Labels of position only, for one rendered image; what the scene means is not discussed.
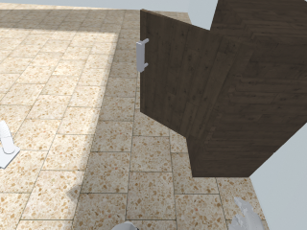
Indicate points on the handle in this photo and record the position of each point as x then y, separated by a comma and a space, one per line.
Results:
140, 55

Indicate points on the right robot hand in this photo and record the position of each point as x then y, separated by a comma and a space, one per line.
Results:
251, 221

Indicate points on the left robot hand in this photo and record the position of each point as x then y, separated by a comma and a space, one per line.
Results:
9, 150

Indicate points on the cupboard door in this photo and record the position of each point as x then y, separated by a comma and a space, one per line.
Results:
190, 70

